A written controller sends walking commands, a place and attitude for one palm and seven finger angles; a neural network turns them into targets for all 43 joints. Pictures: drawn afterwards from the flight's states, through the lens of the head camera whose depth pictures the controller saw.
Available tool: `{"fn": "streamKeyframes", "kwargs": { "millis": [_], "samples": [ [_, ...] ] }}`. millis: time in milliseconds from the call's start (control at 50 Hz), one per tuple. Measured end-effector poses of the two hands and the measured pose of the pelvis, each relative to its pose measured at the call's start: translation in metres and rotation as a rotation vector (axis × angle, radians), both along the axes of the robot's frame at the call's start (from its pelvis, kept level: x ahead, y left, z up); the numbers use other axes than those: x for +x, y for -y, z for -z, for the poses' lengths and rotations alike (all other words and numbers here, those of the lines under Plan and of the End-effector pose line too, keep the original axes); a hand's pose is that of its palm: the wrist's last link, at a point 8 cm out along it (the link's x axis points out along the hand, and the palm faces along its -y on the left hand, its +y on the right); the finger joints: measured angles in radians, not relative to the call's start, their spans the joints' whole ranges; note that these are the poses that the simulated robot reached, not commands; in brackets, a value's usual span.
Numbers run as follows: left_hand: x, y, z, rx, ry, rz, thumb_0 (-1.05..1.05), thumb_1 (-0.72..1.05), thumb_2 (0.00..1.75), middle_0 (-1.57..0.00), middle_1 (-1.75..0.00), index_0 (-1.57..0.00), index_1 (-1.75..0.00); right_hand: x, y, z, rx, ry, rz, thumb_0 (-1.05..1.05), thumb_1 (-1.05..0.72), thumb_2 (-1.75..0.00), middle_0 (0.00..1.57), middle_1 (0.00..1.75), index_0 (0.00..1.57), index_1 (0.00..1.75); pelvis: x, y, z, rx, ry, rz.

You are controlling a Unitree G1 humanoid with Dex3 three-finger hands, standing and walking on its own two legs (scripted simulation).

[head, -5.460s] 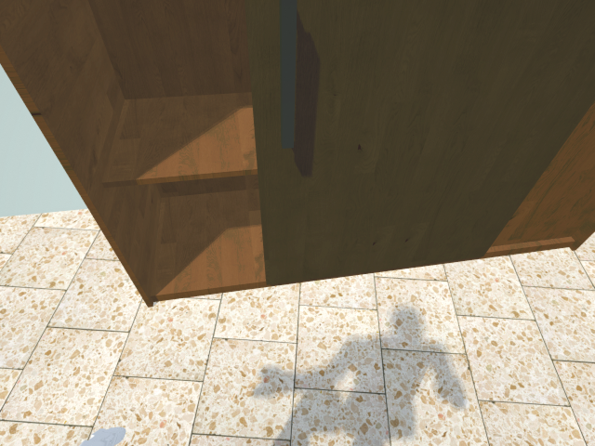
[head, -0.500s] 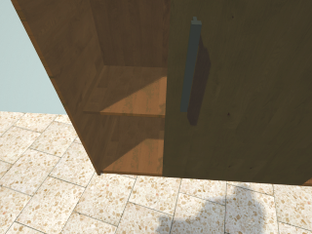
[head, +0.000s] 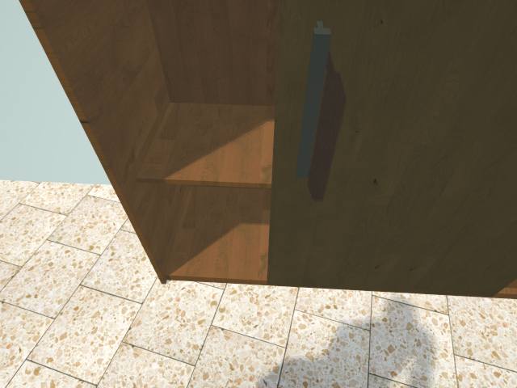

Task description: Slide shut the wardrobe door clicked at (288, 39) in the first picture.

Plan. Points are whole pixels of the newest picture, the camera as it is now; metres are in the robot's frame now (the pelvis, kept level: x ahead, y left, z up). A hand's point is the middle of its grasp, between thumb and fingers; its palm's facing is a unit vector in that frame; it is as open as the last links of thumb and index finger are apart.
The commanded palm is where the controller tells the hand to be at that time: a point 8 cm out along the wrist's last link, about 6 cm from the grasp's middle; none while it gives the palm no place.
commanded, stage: look again from close up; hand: right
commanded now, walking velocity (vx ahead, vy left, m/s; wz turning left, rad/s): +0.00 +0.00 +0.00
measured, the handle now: (309, 109) +0.60 -0.07 +0.13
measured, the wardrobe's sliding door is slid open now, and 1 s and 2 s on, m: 0.43 0.43 0.43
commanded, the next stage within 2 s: shuffle to correct the standing spot in 1.66 s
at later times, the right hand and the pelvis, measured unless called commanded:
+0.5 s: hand out of the picture -0.02 -0.15 -0.18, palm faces +0.04 +0.98 -0.17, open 7.4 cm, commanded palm none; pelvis +0.00 +0.01 +0.00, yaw +0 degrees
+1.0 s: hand out of the picture +0.00 -0.15 -0.17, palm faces +0.04 +0.98 -0.17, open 7.4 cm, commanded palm none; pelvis +0.01 +0.01 +0.00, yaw +0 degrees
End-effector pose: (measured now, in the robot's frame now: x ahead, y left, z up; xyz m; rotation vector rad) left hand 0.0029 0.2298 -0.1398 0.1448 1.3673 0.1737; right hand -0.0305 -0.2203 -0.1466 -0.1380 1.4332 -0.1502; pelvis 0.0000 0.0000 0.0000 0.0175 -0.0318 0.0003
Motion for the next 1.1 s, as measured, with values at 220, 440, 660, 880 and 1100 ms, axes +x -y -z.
{"fn": "streamKeyframes", "kwargs": {
  "millis": [220, 440, 660, 880, 1100],
  "samples": [
    [-0.016, 0.008, 0.004, -0.031, -0.027, -0.018, 0.01, 0.91, 0.90, -0.20, -0.30, -0.20, -0.30, -0.005, -0.012, 0.001, 0.009, 0.002, 0.012, 0.01, -0.91, -0.90, 0.20, 0.30, 0.20, 0.30, -0.004, -0.005, 0.000, 0.000, -0.004, 0.002],
    [-0.016, 0.006, 0.005, -0.035, -0.026, -0.022, 0.01, 0.92, 0.90, -0.20, -0.30, -0.20, -0.30, 0.004, -0.018, 0.001, 0.012, 0.023, 0.015, 0.01, -0.91, -0.90, 0.20, 0.30, 0.20, 0.30, -0.003, -0.008, 0.000, 0.000, -0.010, 0.001],
    [-0.009, 0.003, 0.004, -0.032, -0.030, -0.015, 0.01, 0.92, 0.90, -0.20, -0.30, -0.20, -0.30, 0.011, -0.019, 0.000, 0.010, 0.025, 0.017, 0.01, -0.91, -0.90, 0.20, 0.30, 0.20, 0.30, 0.003, -0.010, -0.001, -0.002, -0.014, 0.003],
    [0.001, -0.002, 0.003, -0.025, -0.029, -0.007, 0.01, 0.92, 0.90, -0.20, -0.30, -0.20, -0.30, 0.015, -0.022, -0.001, 0.010, 0.014, 0.019, 0.01, -0.91, -0.90, 0.20, 0.30, 0.20, 0.30, 0.010, -0.013, -0.001, -0.004, -0.016, 0.003],
    [0.012, -0.005, 0.002, -0.018, -0.020, 0.000, 0.01, 0.92, 0.90, -0.20, -0.30, -0.20, -0.30, 0.026, -0.023, -0.002, 0.011, 0.021, 0.013, 0.01, -0.91, -0.90, 0.20, 0.30, 0.20, 0.30, 0.017, -0.014, -0.002, -0.006, -0.014, 0.001]
  ]
}}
